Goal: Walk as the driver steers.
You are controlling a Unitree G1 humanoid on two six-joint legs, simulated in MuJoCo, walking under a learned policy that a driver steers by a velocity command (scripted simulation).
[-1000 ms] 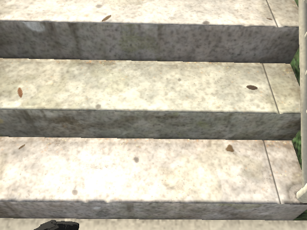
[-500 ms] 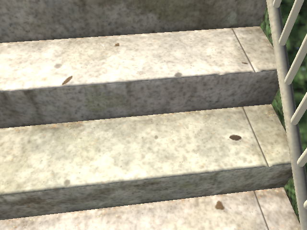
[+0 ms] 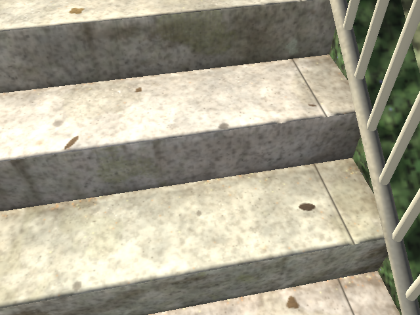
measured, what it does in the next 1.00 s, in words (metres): climbs: right foot 0.19 m higher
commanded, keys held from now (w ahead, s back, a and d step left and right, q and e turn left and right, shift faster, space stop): w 0.86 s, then w+q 0.14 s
